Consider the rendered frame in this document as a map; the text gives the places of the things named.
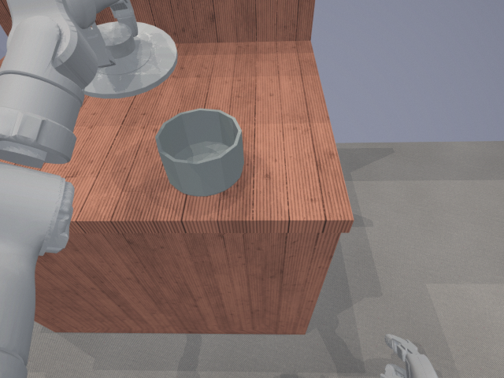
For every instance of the pot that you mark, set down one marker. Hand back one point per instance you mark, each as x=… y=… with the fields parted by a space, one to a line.
x=202 y=151

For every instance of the left robot hand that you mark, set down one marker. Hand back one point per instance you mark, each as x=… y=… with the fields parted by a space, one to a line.
x=122 y=10

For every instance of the right robot hand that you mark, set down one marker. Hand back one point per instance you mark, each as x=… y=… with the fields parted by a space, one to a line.
x=417 y=365

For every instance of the left robot upper arm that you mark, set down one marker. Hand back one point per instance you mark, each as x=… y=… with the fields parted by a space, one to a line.
x=35 y=214

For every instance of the knob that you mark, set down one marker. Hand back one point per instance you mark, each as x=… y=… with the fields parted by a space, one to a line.
x=118 y=38

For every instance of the left robot forearm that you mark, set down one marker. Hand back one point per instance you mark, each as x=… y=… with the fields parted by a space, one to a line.
x=47 y=66

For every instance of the lid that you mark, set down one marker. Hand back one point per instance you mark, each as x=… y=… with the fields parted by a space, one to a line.
x=150 y=64

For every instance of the table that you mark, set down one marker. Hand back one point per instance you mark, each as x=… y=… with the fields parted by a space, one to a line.
x=143 y=257

